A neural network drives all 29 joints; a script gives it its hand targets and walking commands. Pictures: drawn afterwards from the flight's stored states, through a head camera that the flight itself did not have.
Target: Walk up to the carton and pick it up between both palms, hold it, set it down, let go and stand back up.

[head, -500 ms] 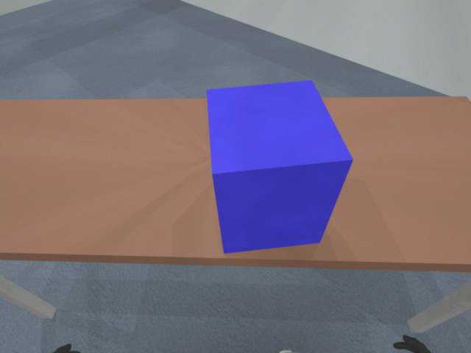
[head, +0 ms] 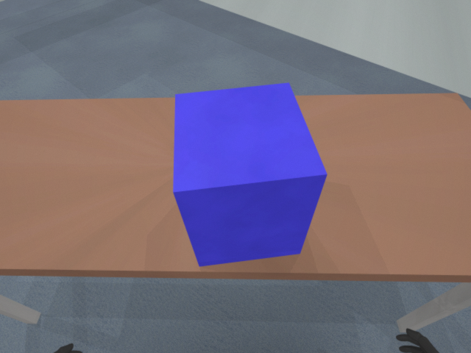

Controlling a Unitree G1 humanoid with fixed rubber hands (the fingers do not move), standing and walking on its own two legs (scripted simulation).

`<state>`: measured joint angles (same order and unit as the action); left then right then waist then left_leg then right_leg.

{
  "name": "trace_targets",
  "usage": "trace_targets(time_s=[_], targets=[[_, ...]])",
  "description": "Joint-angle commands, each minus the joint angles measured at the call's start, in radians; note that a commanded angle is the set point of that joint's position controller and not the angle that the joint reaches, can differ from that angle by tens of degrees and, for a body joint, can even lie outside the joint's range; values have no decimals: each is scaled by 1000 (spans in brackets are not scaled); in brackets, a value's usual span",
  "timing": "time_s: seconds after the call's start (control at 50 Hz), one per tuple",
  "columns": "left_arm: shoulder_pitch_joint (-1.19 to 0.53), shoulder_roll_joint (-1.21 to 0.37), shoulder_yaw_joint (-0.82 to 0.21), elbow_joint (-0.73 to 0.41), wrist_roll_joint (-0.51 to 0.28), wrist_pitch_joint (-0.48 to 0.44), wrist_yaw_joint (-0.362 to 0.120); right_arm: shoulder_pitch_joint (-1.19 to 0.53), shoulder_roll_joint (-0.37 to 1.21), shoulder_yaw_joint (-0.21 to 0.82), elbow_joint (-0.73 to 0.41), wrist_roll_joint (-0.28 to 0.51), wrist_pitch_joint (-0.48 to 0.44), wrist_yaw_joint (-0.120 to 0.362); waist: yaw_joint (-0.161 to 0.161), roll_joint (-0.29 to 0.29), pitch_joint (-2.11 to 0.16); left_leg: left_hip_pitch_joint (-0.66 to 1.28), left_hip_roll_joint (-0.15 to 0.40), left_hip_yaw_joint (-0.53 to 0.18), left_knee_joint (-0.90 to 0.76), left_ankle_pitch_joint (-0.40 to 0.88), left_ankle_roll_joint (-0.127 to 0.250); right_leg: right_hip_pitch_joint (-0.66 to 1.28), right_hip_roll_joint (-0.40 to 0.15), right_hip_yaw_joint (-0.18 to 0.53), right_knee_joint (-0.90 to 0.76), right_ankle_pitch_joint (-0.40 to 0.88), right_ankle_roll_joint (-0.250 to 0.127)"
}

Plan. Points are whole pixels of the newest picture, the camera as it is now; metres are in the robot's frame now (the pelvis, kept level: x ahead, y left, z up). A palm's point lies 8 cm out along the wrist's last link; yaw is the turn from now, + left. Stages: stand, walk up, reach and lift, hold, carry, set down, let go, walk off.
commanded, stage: walk up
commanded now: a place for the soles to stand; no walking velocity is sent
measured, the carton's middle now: (241, 179) +0.42 -0.01 +0.05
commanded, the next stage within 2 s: reach and lift in 1.04 s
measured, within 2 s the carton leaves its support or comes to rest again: neither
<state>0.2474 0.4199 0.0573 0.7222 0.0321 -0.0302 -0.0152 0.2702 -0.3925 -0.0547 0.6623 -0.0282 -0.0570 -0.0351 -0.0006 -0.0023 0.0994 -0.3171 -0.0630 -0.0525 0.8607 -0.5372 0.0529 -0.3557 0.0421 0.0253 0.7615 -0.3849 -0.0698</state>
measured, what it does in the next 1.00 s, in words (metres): steps on the spot: left foot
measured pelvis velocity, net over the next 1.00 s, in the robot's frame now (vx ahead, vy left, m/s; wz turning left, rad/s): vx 0.00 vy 0.00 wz -0.03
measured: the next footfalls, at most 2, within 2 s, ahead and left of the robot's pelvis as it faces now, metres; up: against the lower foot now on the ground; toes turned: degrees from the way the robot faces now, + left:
left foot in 0.08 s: +0.05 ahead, +0.13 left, +0.00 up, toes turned -4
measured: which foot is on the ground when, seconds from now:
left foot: up 0.00-0.06, down 0.08-1.00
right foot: down 0.00-1.00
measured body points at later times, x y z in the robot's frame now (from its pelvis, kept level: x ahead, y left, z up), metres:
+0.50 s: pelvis +0.00 -0.01 +0.00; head +0.04 -0.01 +0.44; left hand +0.13 +0.31 -0.10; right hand +0.11 -0.32 -0.09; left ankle +0.01 +0.13 -0.72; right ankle +0.01 -0.11 -0.71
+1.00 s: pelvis +0.00 +0.00 +0.00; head +0.04 +0.00 +0.44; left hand +0.13 +0.31 -0.10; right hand +0.14 -0.31 -0.08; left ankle +0.01 +0.13 -0.71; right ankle +0.01 -0.11 -0.71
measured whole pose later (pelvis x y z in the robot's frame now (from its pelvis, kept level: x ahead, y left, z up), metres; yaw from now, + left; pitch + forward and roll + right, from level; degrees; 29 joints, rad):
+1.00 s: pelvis +0.00 +0.00 +0.00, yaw -2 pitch -2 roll +0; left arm 0.25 0.42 0.06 0.72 0.01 -0.04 0.00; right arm 0.21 -0.39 -0.01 0.66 -0.03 -0.05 -0.01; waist 0.00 -0.02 0.11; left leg -0.31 -0.01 -0.05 0.76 -0.40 0.00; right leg -0.32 0.04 0.03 0.77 -0.40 -0.03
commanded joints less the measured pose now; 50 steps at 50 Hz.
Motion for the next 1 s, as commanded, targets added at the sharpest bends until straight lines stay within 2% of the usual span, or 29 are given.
trace_targets(time_s=[0.0,0.04,0.06,0.08,0.1,0.12,0.18,0.22,0.24,0.26,0.28,0.32,0.36,0.4,0.44,0.48,0.5,0.54,0.58,0.6,0.62,0.66,0.7,0.74,0.78,0.82,0.86,0.9,0.98], targets=[[27,200,47,-84,-6,3,18,82,-179,-46,24,30,-21,-11,11,-225,-155,-31,56,83,-216,163,-20,259,-207,263,-161,798,-111],[-52,171,41,-103,-14,11,15,159,-185,-61,52,17,-33,-19,-45,-199,-171,194,86,36,-344,389,11,74,-161,188,-68,664,-57],[-80,132,32,-117,-28,9,16,169,-237,-76,50,2,-37,-26,-67,-77,-202,285,209,-180,-389,407,77,-52,-100,149,57,531,4],[-80,116,26,-110,-25,14,16,101,-284,-86,26,-3,-38,-29,-44,21,-147,230,374,-448,-457,368,183,-140,-16,77,161,241,56],[-62,158,41,-81,-17,25,17,54,-302,-88,25,1,-42,-26,-21,44,-92,124,485,-554,-450,410,291,-140,-18,80,243,-202,71],[-55,191,49,-85,-16,23,14,58,-306,-85,19,-2,-42,-22,-21,22,-54,65,500,-564,-455,419,319,-137,-39,123,284,-269,62],[7,184,55,-66,-7,9,-2,-32,-264,-69,-7,3,-33,-16,26,23,-7,-26,373,-368,-382,400,205,-48,-81,73,72,-188,37],[66,160,52,-35,-12,-17,3,-72,-235,-53,-10,6,-24,-3,54,42,-39,-74,230,-172,-237,534,83,148,-58,22,-234,97,23],[105,197,66,-30,-4,-30,12,-40,-196,-44,-6,12,-18,0,55,-22,-107,-82,157,-101,-69,515,27,251,-109,183,-313,220,11],[111,252,71,-29,3,-38,21,-36,-150,-28,-27,22,-14,-2,40,-158,-119,-206,73,-44,71,314,-34,311,-253,440,-334,420,-42],[44,246,54,-38,0,-48,24,-31,-157,-26,-4,23,3,-6,3,-89,-101,-209,73,2,21,-33,-44,246,-371,520,-342,450,-120],[3,248,50,-28,-6,-41,20,-28,-207,-41,12,31,9,-3,1,-89,-65,-127,93,-2,12,-109,-16,125,-356,458,-326,356,-169],[-28,231,43,-33,-10,-39,24,-16,-187,-41,25,27,3,9,-10,-114,-44,-71,103,28,-78,1,-12,80,-288,358,-297,380,-123],[-59,208,32,-45,-18,-35,22,37,-188,-46,46,22,-9,9,-39,-106,-98,77,99,33,-204,264,-5,46,-230,263,-206,521,-68],[-70,185,35,-63,-25,-28,23,28,-226,-58,34,12,-19,4,-28,-51,-169,173,165,-113,-270,468,39,14,-143,169,-80,490,-7],[-44,163,31,-44,-30,-15,23,-32,-264,-61,10,13,-25,5,-1,27,-167,85,313,-339,-347,379,156,12,-48,89,41,171,40],[-42,175,35,-33,-26,-13,24,-52,-257,-55,15,12,-25,7,12,45,-122,16,336,-343,-336,396,185,37,-45,59,22,38,40],[7,182,38,-17,-17,-21,22,-104,-223,-37,4,15,-17,11,40,40,-86,-74,264,-248,-282,330,114,100,-75,122,-122,111,18],[9,234,47,-13,-4,-39,21,-102,-187,-33,3,27,-2,11,10,-108,-73,-115,98,-59,-108,194,3,115,-206,368,-323,133,-39],[-3,255,49,-11,-9,-42,21,-78,-193,-33,16,29,6,9,-2,-92,-79,-100,75,-11,-85,79,-18,107,-278,435,-336,174,-76],[-26,249,46,-22,-7,-43,18,-54,-191,-31,25,23,7,9,-13,-74,-81,-57,80,13,-115,33,-14,77,-296,428,-328,173,-100],[-74,213,28,-26,-13,-36,16,-44,-198,-33,38,17,-8,14,-32,-82,-84,64,94,-22,-224,168,1,-6,-227,330,-276,201,-74],[-75,183,25,-30,-25,-32,17,-42,-235,-44,35,18,-21,14,-24,-5,-139,134,179,-167,-296,385,48,-5,-116,184,-150,297,3],[-49,176,27,-30,-27,-25,20,-56,-250,-44,26,18,-23,14,-4,36,-182,102,258,-272,-313,446,121,64,-66,112,-41,254,31],[-30,176,27,-24,-22,-27,22,-87,-238,-35,18,19,-21,12,11,18,-174,66,263,-247,-266,497,118,86,-75,121,-71,242,21],[-13,198,37,-19,-19,-32,22,-112,-207,-26,7,26,-14,10,23,-10,-171,-1,190,-155,-209,439,59,154,-120,189,-163,331,-3],[-35,223,40,-23,-16,-36,21,-104,-203,-27,14,30,-8,9,1,-41,-180,17,114,-58,-139,382,8,135,-186,284,-214,373,-57],[-42,221,34,-31,-21,-36,21,-90,-194,-23,21,26,-3,11,-9,-33,-171,55,101,-34,-161,322,3,92,-205,286,-210,368,-81],[-67,172,28,-31,-24,-22,20,-78,-232,-31,29,20,-17,14,-8,30,-190,106,229,-219,-297,413,94,53,-82,129,-69,266,8]])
